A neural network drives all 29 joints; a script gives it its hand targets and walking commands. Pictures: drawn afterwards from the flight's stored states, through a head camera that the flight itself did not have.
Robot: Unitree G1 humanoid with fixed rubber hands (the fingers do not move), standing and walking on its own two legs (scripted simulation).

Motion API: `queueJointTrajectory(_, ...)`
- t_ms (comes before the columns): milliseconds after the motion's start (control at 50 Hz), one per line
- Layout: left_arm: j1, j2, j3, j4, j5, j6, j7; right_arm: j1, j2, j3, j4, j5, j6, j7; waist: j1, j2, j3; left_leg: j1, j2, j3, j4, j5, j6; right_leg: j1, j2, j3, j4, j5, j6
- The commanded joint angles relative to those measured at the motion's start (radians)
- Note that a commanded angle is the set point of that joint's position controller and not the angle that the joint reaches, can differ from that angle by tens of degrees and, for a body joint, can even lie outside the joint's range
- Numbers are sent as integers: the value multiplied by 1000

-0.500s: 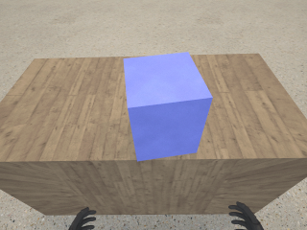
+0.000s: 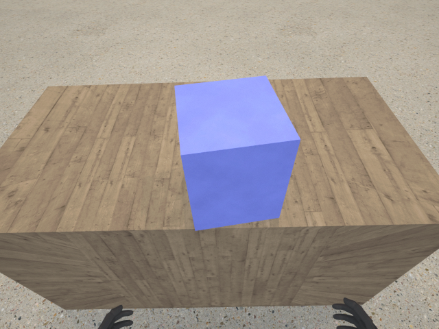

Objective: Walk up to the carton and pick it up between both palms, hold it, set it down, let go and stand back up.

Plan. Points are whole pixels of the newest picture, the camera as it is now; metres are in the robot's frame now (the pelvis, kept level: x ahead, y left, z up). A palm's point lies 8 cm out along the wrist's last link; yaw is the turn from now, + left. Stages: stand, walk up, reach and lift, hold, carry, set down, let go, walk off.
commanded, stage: stand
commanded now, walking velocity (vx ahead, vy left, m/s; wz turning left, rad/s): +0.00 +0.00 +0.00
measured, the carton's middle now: (229, 155) +0.48 -0.01 +0.04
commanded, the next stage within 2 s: walk up in 0.68 s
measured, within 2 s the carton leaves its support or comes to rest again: neither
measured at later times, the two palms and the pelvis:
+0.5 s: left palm out of the picture +0.11 +0.24 -0.09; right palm out of the picture +0.11 -0.24 -0.09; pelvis -0.01 +0.00 +0.00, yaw +0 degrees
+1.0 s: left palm out of the picture +0.10 +0.25 -0.09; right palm out of the picture +0.09 -0.25 -0.10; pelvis -0.02 +0.00 +0.00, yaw -1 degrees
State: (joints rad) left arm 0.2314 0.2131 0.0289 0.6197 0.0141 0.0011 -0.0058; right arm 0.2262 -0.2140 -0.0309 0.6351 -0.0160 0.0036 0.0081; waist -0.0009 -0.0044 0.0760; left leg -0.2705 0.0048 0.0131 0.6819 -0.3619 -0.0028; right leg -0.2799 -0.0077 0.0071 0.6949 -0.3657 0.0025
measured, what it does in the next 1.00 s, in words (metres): stands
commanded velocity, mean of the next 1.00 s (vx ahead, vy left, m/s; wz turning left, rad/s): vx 0.00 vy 0.00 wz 0.00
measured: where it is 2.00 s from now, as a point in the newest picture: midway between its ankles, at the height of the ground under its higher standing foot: outside the picture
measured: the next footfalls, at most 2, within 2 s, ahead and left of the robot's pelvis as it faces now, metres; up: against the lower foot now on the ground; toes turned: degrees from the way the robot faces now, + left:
none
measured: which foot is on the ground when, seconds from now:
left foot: down 0.00-1.00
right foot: down 0.00-1.00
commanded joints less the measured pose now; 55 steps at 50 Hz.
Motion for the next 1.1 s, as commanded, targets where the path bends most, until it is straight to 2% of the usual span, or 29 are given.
queueJointTrajectory(0,-22,136,43,-111,-1,-27,5,-23,-130,-41,-116,1,-29,-5,1,-2,-91,12,70,-86,-146,201,33,4,-70,86,-166,209,-37)
queueJointTrajectory(840,31,147,39,-59,-3,-31,2,22,-148,-35,-62,7,-30,-5,0,-2,-47,1,82,-83,-227,94,34,-3,-62,115,-218,156,-35)
queueJointTrajectory(860,5,190,52,-83,1,-33,13,-5,-191,-48,-74,1,-18,-6,-3,1,-5,-25,73,-67,-169,223,38,-38,-79,132,-186,265,-43)
queueJointTrajectory(880,15,206,57,-85,3,-35,18,3,-193,-50,-77,-5,-11,-5,-5,-12,-30,-4,66,-54,-127,274,39,-41,-99,149,-183,311,-57)
queueJointTrajectory(960,15,232,68,-97,2,-26,24,25,-175,-51,-88,-11,5,2,-12,-68,-104,47,38,-36,-32,226,30,-64,-151,216,-215,286,-113)
queueJointTrajectory(1000,-6,229,69,-107,2,-16,22,28,-177,-53,-93,-10,9,5,-15,-76,-102,49,40,-44,-43,189,33,-96,-141,208,-212,213,-110)
queueJointTrajectory(1040,-20,220,68,-116,2,-8,19,25,-191,-58,-95,-8,10,8,-15,-56,-89,33,59,-71,-88,150,47,-122,-106,175,-185,117,-89)
queueJointTrajectory(1080,-19,192,62,-121,1,-2,17,7,-224,-65,-96,-1,9,10,-10,19,-75,-44,119,-146,-199,82,92,-95,-28,102,-78,39,-50)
